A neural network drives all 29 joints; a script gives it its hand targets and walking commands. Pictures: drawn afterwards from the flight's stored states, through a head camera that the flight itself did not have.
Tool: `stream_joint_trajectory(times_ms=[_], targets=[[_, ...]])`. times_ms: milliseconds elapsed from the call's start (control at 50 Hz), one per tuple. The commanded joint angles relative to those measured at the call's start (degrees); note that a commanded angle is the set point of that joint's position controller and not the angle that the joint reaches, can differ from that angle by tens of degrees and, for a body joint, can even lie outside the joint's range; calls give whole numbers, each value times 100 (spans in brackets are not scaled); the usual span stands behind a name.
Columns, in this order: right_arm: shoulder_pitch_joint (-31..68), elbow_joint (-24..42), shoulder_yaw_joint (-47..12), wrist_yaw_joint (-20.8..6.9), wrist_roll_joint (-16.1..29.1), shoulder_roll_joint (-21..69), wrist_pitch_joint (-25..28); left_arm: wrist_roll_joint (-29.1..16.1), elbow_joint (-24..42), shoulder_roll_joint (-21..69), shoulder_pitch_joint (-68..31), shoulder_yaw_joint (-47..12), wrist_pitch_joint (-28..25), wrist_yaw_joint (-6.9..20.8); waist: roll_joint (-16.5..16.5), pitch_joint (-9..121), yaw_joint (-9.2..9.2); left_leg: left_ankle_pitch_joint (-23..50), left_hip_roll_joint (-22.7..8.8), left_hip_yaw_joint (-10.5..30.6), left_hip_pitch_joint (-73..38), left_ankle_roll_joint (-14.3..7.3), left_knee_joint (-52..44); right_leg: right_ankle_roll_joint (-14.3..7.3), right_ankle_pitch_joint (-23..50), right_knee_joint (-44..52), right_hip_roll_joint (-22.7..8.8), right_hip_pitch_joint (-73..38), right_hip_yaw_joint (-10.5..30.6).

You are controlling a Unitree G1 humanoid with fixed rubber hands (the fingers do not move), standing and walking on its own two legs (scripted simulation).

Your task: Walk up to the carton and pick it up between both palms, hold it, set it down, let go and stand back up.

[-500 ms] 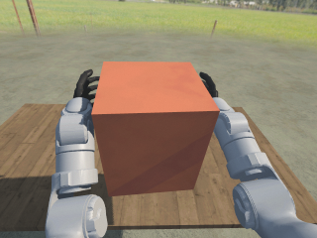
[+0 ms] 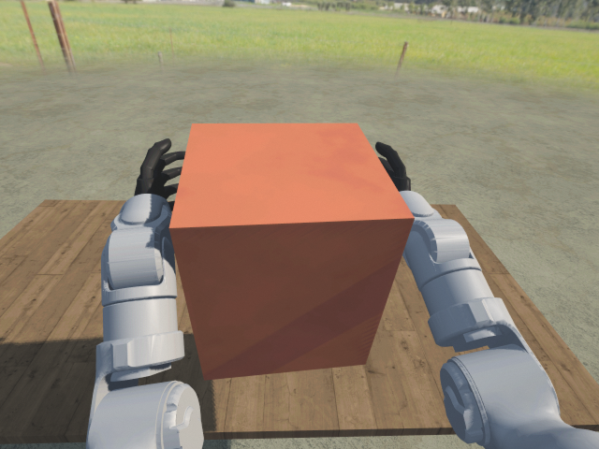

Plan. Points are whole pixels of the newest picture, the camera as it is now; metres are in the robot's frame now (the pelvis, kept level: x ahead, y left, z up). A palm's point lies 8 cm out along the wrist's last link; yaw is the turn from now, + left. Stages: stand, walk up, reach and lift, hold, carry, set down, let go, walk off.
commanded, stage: hold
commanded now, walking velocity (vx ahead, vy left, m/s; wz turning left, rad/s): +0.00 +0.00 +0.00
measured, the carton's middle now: (282, 249) +0.32 +0.00 +0.19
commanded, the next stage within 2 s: none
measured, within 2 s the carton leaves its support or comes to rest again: neither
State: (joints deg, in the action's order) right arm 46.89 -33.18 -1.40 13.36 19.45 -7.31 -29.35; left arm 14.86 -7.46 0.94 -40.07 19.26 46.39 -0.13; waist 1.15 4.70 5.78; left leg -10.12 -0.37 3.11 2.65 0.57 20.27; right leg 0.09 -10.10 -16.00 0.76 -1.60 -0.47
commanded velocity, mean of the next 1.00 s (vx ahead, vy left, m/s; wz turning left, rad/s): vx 0.00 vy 0.00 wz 0.00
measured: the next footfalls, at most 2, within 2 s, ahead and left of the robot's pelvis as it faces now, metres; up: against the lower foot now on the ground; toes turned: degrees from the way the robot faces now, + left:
none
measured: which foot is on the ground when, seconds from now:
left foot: down 0.00-1.00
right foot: down 0.00-1.00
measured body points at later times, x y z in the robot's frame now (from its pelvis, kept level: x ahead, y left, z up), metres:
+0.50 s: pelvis -0.01 +0.00 +0.00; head -0.09 +0.02 +0.44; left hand +0.37 +0.15 +0.26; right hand +0.37 -0.15 +0.25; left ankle +0.02 +0.12 -0.75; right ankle +0.00 -0.12 -0.75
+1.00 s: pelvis +0.00 +0.00 +0.00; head -0.07 +0.02 +0.44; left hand +0.38 +0.15 +0.25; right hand +0.38 -0.15 +0.24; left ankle +0.02 +0.12 -0.75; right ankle +0.00 -0.12 -0.75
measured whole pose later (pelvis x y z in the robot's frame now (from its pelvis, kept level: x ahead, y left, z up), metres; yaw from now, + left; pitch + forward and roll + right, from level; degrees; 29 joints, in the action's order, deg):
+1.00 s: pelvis +0.00 +0.00 +0.00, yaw +0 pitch -6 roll -1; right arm 47.6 -33.8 -2.7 13.4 20.2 -8.1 -29.0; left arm 14.0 -8.3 0.4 -40.6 19.0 45.7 -0.2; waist 1.2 5.0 6.0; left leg -10.3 -0.3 3.2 3.7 0.5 20.4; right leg 0.1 -10.2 -15.9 0.8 -0.7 -0.3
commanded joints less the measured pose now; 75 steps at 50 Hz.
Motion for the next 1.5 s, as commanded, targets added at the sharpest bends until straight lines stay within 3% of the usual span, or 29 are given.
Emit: stream_joint_trajectory(times_ms=[0, 40, 80, 160, 180, 260, 320, 360, 400, 420, 460, 500, 520, 540, 600, 660, 720, 820, 880, 940, 1020, 1100, 1120, 1140, 1180, 1200, 1300, 1400, 1480], targets=[[4512, 1858, -1904, -497, 644, 3882, 190, -870, 422, 3173, -4266, -3033, -352, 850, -208, 1678, -37, 1504, 290, -214, -603, 133, -159, 318, 1319, 129, 372, -82, -146], [4419, 1340, -1618, -531, 460, 3879, 146, -734, 94, 3135, -4311, -2873, -325, 881, -314, 1267, 13, 863, 279, -258, -395, 99, -354, 300, 758, 220, 261, 135, -97], [4691, 1430, -1596, -587, 403, 3888, 224, -795, -13, 3129, -4370, -2841, -352, 873, -172, 1415, -42, 625, 287, -255, -225, 13, -382, 271, 587, 234, 258, 76, -137], [4918, 1489, -1624, -609, 444, 4022, 259, -912, -103, 3255, -4539, -2888, -422, 821, -115, 1663, -21, 721, 261, -244, -283, 44, -341, 246, 665, 169, 311, 57, -118], [4876, 1339, -1594, -612, 397, 3920, 249, -820, -345, 3264, -4330, -2700, -397, 829, -120, 1476, -149, 830, 266, -244, -268, 27, -350, 235, 705, 176, 303, 78, -92], [4612, 1150, -1513, -588, 461, 3755, 226, -792, -70, 3245, -4296, -2839, -350, 876, -417, 1623, 102, 1265, 238, -234, -405, 179, -223, 180, 981, 172, 329, -50, -106], [4714, 1160, -1534, -603, 467, 3844, 251, -814, -96, 3167, -4496, -2753, -406, 899, -197, 1550, 11, 983, 234, -192, -203, 61, -342, 222, 752, 174, 314, -39, -131], [4872, 1402, -1635, -583, 467, 4027, 278, -819, -64, 3141, -4537, -2703, -457, 901, -84, 1904, -44, 1208, 286, -227, -222, 9, -241, 279, 1130, 125, 305, -191, -66], [4740, 1380, -1666, -578, 508, 3923, 262, -856, 56, 3173, -4430, -2844, -455, 861, -157, 1864, -10, 1367, 259, -215, -433, 117, -186, 300, 1165, 96, 339, -164, -157], [4941, 1611, -1728, -588, 568, 3963, 300, -946, 172, 3271, -4570, -2906, -465, 827, -212, 2100, -58, 1301, 261, -218, -498, 114, -174, 276, 1012, 104, 357, -119, -124], [4863, 1152, -1504, -618, 411, 3896, 261, -796, -240, 3172, -4553, -2743, -423, 815, -190, 1438, -56, 808, 259, -256, -216, 78, -345, 243, 484, 246, 324, 164, -143], [4999, 1278, -1570, -636, 438, 3986, 317, -832, -246, 3184, -4607, -2673, -450, 834, -135, 1600, -97, 614, 260, -255, -209, 19, -368, 253, 389, 182, 301, 104, -163], [4995, 1270, -1524, -651, 458, 3998, 338, -894, -201, 3266, -4678, -2804, -470, 811, -280, 1745, -36, 586, 265, -235, -220, 6, -354, 243, 389, 183, 272, 137, -112], [5056, 1225, -1501, -667, 467, 4023, 345, -837, -302, 3257, -4694, -2749, -469, 788, -345, 1688, -122, 647, 283, -262, -218, 5, -361, 231, 381, 214, 264, 168, -65], [4876, 912, -1406, -679, 438, 3969, 313, -889, -241, 3327, -4816, -2824, -498, 757, -434, 1635, -18, 653, 218, -216, -292, 86, -353, 195, 397, 217, 295, 261, -109], [4793, 1026, -1499, -640, 481, 3934, 308, -985, -142, 3288, -4706, -2968, -503, 724, -384, 1923, 84, 936, 262, -171, -370, 141, -230, 204, 692, 143, 299, 137, -93], [4793, 1229, -1641, -614, 546, 3898, 306, -884, -210, 3203, -4362, -2745, -531, 754, -143, 1956, -45, 1147, 228, -171, -456, 85, -218, 270, 982, 127, 308, -27, -122], [4659, 1436, -1690, -526, 622, 3822, 269, -794, -89, 3181, -4251, -2715, -424, 863, -157, 1695, -19, 1255, 292, -217, -410, 78, -224, 304, 1157, 159, 336, -165, -121], [4656, 1742, -1845, -431, 703, 3925, 234, -780, 55, 3083, -4165, -2727, -419, 927, -49, 1900, -40, 1557, 330, -217, -328, 62, -127, 366, 1702, 67, 316, -321, -86], [4634, 2128, -2109, -427, 901, 4022, 227, -995, 792, 3228, -4285, -3124, -422, 836, -241, 2374, 4, 1975, 343, -156, -641, 168, 23, 356, 2049, -71, 339, -455, -87], [4448, 1867, -1842, -465, 639, 3856, 175, -868, 534, 3249, -4249, -3077, -352, 845, -286, 1738, 93, 1571, 293, -163, -606, 187, -142, 290, 1355, 125, 341, -49, -123], [4478, 1973, -1950, -444, 685, 3842, 168, -905, 686, 3199, -4302, -3173, -312, 861, -429, 1855, 71, 1693, 329, -186, -622, 202, -73, 301, 1594, 59, 338, -177, -115], [4362, 1923, -1957, -441, 656, 3799, 147, -824, 461, 3190, -3968, -3039, -256, 869, -292, 1714, -9, 1830, 342, -211, -576, 203, -62, 305, 1699, 74, 362, -259, -143], [4299, 1880, -2006, -444, 666, 3844, 144, -901, 712, 3269, -4061, -3188, -271, 874, -381, 1803, 51, 1770, 328, -175, -618, 231, -66, 279, 1592, 50, 360, -243, -129], [4287, 1610, -1779, -486, 559, 3780, 121, -755, 457, 3156, -4072, -3033, -255, 887, -336, 1382, 33, 1435, 311, -213, -498, 194, -204, 272, 1262, 158, 338, -38, -161], [4421, 1703, -1871, -506, 571, 3783, 144, -784, 358, 3185, -4042, -2983, -254, 898, -214, 1459, -59, 1444, 279, -215, -460, 161, -245, 271, 1214, 179, 352, -74, -158], [4751, 1923, -1823, -511, 627, 3845, 220, -845, 294, 3351, -4195, -3023, -275, 911, -306, 1813, 18, 1329, 296, -210, -544, 118, -193, 264, 1240, 153, 314, -106, -68], [4694, 1544, -1710, -509, 517, 3976, 178, -876, 278, 3201, -4440, -2957, -353, 842, -24, 1604, 34, 1151, 233, -172, -421, 108, -248, 265, 1029, 150, 346, 6, -154], [4723, 1394, -1536, -611, 356, 3866, 237, -853, 48, 3195, -4472, -2855, -384, 846, -288, 1771, -12, 680, 266, -224, -337, 50, -348, 251, 561, 161, 271, -23, -143]])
